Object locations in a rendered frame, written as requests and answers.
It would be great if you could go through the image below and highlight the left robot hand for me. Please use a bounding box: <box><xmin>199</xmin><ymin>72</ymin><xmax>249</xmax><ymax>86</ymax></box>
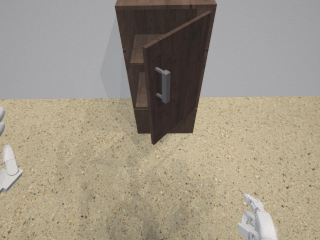
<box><xmin>0</xmin><ymin>106</ymin><xmax>23</xmax><ymax>193</ymax></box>

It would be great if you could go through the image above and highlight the cupboard door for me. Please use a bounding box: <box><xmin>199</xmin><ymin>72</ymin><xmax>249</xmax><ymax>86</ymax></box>
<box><xmin>142</xmin><ymin>11</ymin><xmax>212</xmax><ymax>145</ymax></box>

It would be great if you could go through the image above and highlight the handle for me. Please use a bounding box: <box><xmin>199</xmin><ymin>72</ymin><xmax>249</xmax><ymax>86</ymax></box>
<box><xmin>155</xmin><ymin>67</ymin><xmax>171</xmax><ymax>104</ymax></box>

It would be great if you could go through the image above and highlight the right robot hand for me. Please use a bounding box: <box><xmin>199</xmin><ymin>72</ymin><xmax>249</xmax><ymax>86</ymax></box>
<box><xmin>238</xmin><ymin>193</ymin><xmax>278</xmax><ymax>240</ymax></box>

